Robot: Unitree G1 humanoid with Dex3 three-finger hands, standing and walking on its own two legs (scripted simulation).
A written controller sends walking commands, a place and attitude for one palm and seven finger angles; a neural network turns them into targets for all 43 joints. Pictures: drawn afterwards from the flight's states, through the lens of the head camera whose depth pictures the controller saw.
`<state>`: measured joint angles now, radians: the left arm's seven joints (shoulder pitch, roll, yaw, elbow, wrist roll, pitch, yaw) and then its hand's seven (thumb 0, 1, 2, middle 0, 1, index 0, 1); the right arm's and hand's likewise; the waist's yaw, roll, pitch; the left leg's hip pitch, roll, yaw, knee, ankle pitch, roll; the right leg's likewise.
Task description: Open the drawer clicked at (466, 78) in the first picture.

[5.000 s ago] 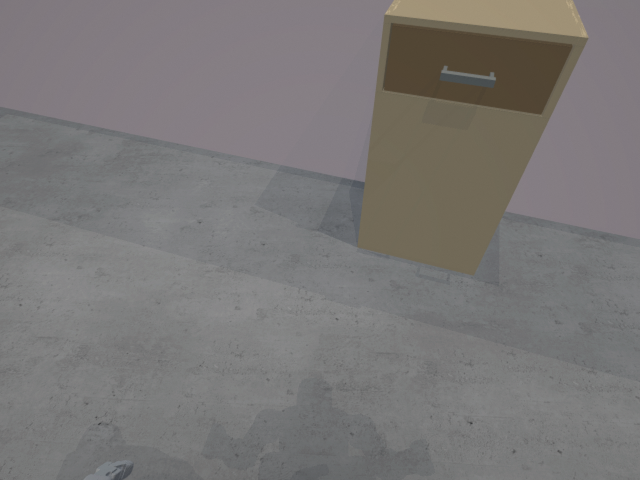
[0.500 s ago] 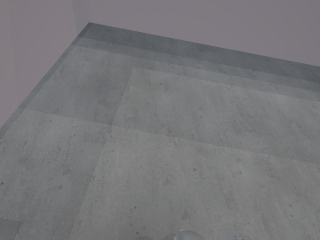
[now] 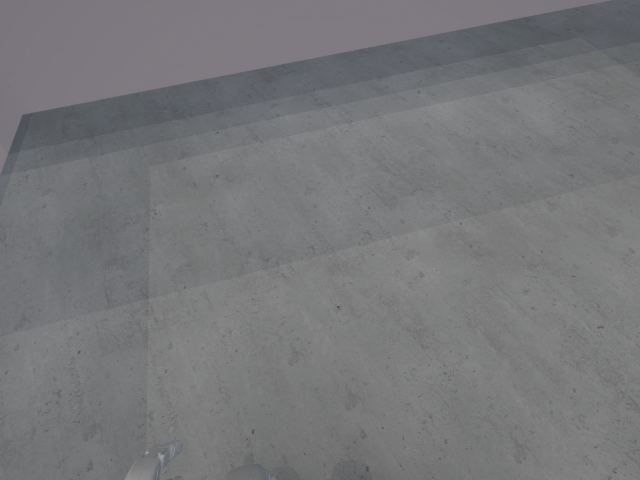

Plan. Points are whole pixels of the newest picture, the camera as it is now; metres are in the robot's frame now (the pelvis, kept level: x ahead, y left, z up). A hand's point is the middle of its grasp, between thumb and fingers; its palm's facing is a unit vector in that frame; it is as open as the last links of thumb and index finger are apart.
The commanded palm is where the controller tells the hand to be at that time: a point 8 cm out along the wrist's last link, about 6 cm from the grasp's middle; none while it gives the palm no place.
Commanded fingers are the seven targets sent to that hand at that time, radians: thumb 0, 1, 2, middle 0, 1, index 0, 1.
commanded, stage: walk to a spot facing it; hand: left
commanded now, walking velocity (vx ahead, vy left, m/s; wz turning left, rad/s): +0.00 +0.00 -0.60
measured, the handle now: out of the picture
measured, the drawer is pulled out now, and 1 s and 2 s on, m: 0.00 0.00 0.00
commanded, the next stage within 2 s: turn to face it in 0.86 s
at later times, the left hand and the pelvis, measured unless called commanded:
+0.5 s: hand out of the picture +0.11 +0.24 -0.18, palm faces -0.18 -0.97 -0.18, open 7.4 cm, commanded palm none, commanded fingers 0.00 0.90 0.90 -0.20 -0.30 -0.20 -0.30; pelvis +0.05 +0.05 +0.01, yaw -17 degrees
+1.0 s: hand (293, 348) +0.33 +0.07 -0.15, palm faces -0.58 -0.77 -0.25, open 7.4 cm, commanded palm none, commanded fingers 0.00 0.90 0.90 -0.20 -0.30 -0.20 -0.30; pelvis +0.10 -0.01 -0.01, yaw -35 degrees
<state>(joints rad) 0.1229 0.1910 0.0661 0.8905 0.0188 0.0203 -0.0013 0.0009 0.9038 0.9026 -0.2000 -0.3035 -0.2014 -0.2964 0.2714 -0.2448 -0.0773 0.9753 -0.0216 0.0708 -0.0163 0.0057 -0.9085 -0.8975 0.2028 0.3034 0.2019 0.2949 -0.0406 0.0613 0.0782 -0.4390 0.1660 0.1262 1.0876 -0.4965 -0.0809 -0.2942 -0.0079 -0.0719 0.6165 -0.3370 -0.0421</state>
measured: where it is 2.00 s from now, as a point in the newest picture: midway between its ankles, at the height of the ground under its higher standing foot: outside the picture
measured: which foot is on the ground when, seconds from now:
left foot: up 0.00-0.40, down 0.42-0.94, up 0.96-1.00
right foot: down 0.00-0.42, up 0.44-0.92, down 0.94-1.00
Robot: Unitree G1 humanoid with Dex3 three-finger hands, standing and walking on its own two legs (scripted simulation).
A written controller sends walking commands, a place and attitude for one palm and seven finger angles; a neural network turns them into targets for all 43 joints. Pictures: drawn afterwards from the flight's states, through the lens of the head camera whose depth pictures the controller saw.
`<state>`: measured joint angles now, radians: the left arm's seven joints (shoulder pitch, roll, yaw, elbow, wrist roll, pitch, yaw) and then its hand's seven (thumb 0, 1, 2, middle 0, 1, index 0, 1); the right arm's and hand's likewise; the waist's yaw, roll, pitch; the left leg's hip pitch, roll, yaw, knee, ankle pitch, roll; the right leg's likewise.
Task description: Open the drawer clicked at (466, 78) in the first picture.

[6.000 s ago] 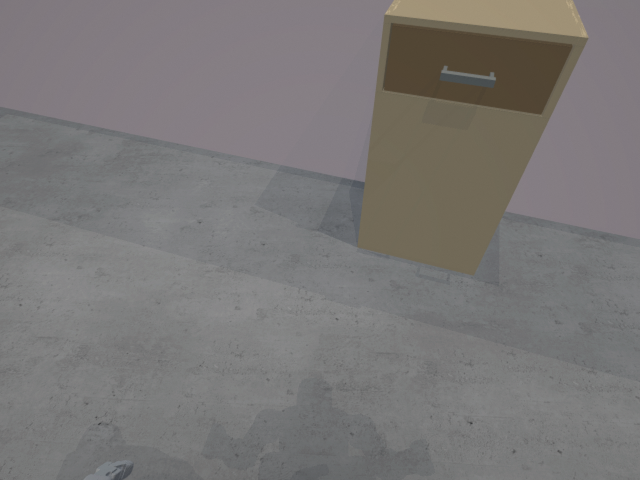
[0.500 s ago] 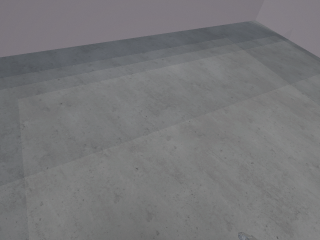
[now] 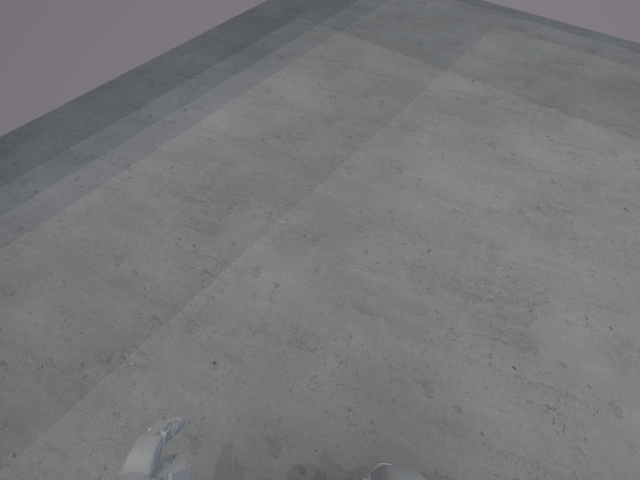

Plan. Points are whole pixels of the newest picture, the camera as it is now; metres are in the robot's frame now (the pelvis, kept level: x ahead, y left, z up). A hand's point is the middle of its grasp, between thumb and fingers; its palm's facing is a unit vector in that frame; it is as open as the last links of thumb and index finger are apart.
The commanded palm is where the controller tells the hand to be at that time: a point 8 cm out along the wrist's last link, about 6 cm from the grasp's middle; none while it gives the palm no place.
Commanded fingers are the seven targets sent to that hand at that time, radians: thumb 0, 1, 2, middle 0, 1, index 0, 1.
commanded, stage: turn to face it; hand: left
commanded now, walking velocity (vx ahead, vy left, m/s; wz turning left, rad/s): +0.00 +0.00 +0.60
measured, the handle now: out of the picture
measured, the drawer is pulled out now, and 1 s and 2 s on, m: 0.00 0.00 0.00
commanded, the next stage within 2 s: none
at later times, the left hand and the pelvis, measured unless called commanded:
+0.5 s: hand out of the picture +0.04 +0.23 -0.17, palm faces +0.27 -0.94 -0.21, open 7.3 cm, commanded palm none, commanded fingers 0.00 0.90 0.90 -0.20 -0.30 -0.20 -0.30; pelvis +0.01 +0.02 +0.00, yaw +12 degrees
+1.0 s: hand out of the picture -0.01 +0.18 -0.13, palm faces +0.47 -0.83 -0.29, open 7.4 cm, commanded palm none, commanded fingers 0.00 0.90 0.90 -0.20 -0.30 -0.20 -0.30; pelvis -0.01 -0.05 +0.01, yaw +29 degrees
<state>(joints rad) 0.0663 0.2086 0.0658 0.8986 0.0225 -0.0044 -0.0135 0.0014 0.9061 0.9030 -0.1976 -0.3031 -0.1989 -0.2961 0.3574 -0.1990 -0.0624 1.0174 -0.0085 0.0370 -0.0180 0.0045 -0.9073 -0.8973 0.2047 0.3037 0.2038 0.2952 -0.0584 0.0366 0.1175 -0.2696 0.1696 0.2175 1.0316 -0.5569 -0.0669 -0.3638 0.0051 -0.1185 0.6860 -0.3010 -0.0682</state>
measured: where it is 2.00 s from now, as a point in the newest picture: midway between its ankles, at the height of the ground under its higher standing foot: outside the picture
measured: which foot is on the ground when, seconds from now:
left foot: up 0.00-0.42, down 0.44-0.94, up 0.96-1.00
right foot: down 0.00-0.44, up 0.46-0.92, down 0.94-1.00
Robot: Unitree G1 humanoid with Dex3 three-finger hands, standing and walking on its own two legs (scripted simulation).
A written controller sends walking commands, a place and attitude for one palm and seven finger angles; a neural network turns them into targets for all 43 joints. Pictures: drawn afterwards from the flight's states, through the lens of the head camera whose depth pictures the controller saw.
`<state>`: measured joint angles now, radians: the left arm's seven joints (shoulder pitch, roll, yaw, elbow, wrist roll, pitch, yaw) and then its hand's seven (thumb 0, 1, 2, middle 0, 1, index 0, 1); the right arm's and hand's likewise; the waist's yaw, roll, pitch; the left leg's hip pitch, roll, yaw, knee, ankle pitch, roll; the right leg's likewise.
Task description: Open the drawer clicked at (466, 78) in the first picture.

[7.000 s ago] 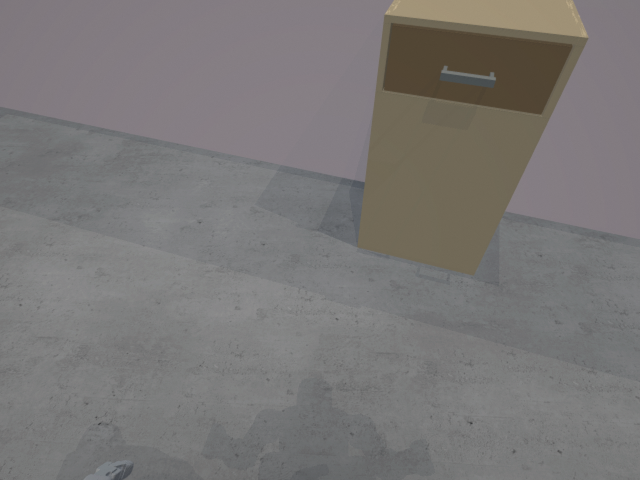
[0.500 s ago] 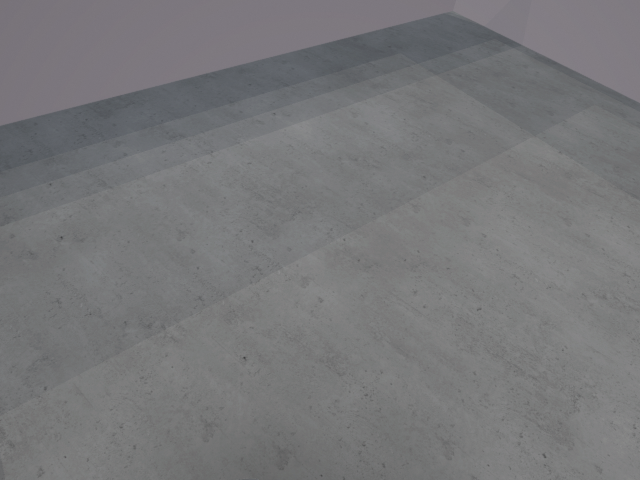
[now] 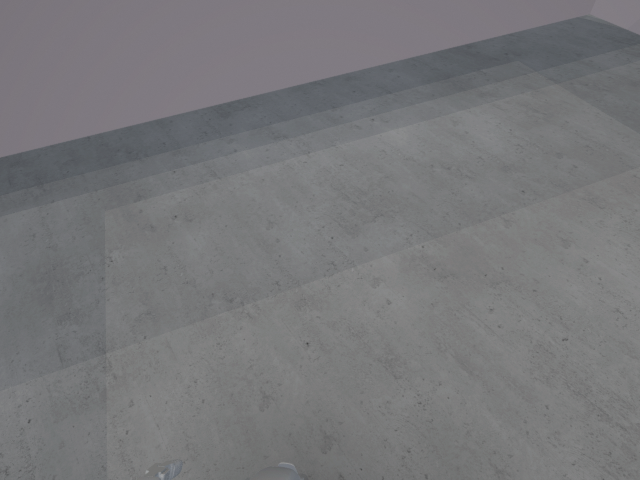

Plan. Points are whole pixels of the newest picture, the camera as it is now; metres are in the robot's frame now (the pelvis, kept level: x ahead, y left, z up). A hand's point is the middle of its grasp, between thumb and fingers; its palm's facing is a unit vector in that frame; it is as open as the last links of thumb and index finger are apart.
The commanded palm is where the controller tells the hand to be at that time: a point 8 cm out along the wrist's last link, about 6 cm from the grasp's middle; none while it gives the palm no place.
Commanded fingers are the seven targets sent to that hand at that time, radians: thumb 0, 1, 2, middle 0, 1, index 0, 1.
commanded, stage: turn to face it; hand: left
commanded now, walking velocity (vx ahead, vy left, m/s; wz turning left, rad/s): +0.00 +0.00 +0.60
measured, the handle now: out of the picture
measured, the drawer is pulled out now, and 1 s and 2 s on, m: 0.00 0.00 0.00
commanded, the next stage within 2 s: none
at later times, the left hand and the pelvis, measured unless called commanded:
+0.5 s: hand out of the picture -0.06 +0.25 -0.18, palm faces +0.36 -0.90 -0.26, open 7.4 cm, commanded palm none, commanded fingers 0.00 0.90 0.90 -0.20 -0.30 -0.20 -0.30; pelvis -0.02 +0.03 -0.01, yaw +19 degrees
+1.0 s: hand out of the picture -0.02 +0.22 -0.13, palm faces +0.56 -0.77 -0.30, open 7.4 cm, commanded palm none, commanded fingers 0.00 0.90 0.90 -0.20 -0.30 -0.20 -0.30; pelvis +0.00 -0.01 +0.01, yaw +37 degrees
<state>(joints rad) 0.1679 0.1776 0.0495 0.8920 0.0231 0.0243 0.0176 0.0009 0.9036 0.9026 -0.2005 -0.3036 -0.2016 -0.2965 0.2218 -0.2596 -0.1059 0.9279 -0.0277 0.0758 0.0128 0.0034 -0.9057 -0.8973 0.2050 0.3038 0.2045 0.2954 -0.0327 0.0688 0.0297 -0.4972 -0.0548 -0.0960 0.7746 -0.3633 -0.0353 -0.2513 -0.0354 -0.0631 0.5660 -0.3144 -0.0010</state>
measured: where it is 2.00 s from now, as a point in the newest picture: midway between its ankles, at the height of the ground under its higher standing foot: outside the picture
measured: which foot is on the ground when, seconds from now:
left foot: up 0.00-0.40, down 0.42-0.86, up 0.88-1.00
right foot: down 0.00-0.42, up 0.44-0.84, down 0.86-1.00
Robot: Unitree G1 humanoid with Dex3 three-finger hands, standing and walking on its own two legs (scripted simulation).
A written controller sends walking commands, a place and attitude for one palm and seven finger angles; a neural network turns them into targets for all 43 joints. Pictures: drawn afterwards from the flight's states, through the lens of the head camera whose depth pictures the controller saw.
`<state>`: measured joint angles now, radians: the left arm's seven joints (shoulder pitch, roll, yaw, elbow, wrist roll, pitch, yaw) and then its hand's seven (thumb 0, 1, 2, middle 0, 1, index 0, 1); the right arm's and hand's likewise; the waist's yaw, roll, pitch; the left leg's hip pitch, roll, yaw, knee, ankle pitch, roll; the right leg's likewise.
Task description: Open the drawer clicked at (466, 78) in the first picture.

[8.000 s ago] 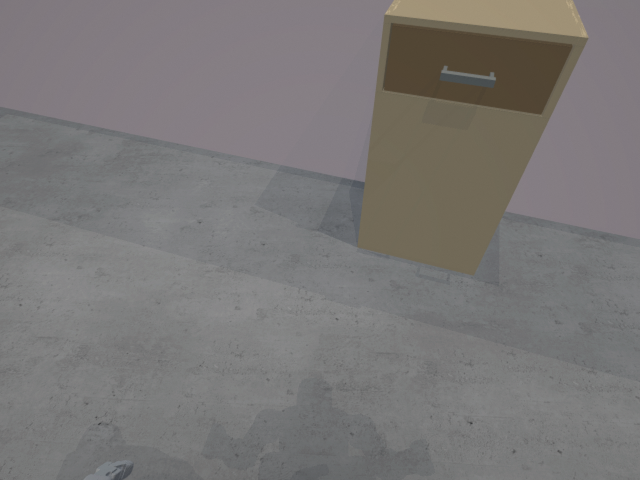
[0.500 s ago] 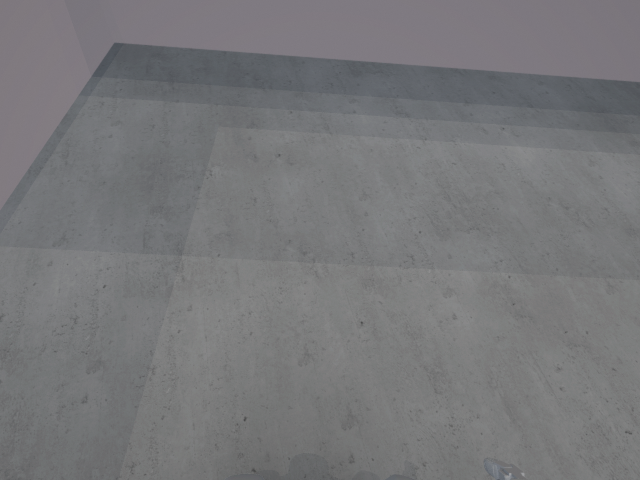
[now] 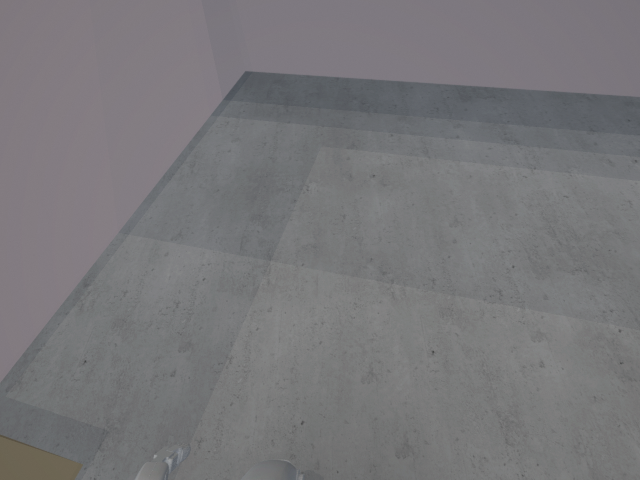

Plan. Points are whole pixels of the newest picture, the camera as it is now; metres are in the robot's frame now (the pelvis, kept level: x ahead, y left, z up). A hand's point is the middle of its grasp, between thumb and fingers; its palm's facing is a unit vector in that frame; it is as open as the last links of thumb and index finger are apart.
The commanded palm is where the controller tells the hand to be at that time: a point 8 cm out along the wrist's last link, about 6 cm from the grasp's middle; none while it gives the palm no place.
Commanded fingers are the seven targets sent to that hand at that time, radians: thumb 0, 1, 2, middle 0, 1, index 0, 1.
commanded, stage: turn to face it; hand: left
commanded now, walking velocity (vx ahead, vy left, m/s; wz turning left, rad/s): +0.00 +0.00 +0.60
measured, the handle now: out of the picture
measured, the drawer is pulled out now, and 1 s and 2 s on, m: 0.00 0.00 0.00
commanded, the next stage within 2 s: take the last steps up to it in 1.94 s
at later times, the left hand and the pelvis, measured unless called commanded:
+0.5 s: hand out of the picture -0.03 +0.29 -0.18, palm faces +0.34 -0.91 -0.24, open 7.4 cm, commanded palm none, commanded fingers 0.00 0.90 0.90 -0.20 -0.30 -0.20 -0.30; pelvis -0.02 +0.06 +0.00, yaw +18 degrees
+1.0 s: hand out of the picture -0.03 +0.22 -0.13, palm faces +0.55 -0.78 -0.30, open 7.4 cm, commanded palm none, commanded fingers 0.00 0.90 0.90 -0.20 -0.30 -0.20 -0.30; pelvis -0.01 +0.00 +0.00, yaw +36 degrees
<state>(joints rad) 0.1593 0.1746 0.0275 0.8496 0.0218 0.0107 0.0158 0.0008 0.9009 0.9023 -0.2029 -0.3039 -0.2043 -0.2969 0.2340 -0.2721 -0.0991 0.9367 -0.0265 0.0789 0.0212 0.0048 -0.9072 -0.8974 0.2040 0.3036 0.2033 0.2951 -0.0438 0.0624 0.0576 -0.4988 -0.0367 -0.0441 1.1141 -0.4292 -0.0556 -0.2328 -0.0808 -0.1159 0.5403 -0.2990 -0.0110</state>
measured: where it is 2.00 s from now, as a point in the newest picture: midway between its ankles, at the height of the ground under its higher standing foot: outside the picture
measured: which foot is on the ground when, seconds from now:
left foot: up 0.00-0.30, down 0.32-0.84, up 0.86-1.00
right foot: down 0.00-0.32, up 0.34-0.84, down 0.86-1.00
